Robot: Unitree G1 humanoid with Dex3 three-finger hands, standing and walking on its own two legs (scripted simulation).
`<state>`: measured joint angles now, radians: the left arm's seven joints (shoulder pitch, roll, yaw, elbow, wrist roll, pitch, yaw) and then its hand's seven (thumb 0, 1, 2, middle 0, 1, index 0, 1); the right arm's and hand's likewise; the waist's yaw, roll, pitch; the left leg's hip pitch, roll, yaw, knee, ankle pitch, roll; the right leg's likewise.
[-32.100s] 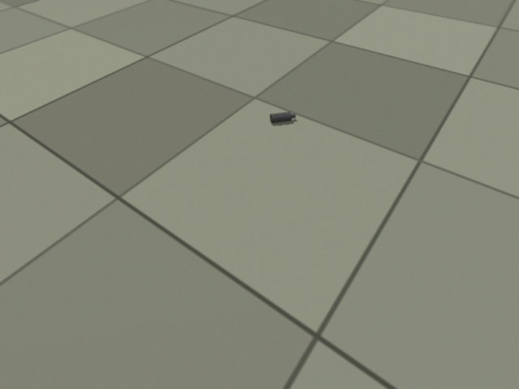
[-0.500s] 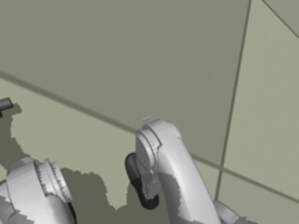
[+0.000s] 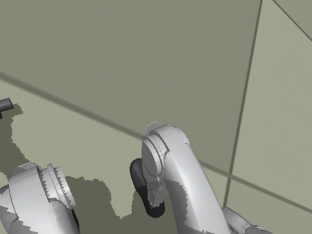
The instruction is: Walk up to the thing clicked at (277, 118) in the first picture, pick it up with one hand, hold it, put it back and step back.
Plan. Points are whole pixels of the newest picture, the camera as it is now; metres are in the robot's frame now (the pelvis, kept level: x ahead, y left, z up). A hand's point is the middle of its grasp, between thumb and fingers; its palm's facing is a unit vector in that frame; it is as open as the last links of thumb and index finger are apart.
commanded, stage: close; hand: left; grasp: from above
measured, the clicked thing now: out of the picture +0.44 +0.31 -0.27
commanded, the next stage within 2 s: settle in 0.58 s
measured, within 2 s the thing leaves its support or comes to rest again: leaves its support in 1.04 s
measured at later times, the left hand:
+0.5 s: hand out of the picture +0.42 +0.32 -0.25, palm faces -0.43 -0.18 -0.88, open 8.8 cm
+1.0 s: hand out of the picture +0.42 +0.32 -0.25, palm faces -0.43 -0.19 -0.88, open 8.8 cm
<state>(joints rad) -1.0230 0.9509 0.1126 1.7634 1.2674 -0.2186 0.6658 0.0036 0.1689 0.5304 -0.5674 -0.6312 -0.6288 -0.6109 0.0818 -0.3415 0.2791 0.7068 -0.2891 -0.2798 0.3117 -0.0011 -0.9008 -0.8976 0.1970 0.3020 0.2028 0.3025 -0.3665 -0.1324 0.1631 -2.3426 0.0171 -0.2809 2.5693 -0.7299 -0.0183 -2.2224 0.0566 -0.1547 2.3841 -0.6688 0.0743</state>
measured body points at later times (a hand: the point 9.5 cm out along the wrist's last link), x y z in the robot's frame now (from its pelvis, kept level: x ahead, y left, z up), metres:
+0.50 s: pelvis +0.00 +0.00 +0.00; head +0.27 +0.13 +0.34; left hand +0.44 +0.32 -0.20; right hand +0.06 -0.25 -0.06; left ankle +0.06 +0.13 -0.27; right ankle +0.12 -0.13 -0.27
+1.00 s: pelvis +0.00 +0.00 +0.00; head +0.27 +0.13 +0.34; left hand +0.44 +0.33 -0.20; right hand +0.06 -0.25 -0.06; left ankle +0.06 +0.13 -0.27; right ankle +0.12 -0.13 -0.27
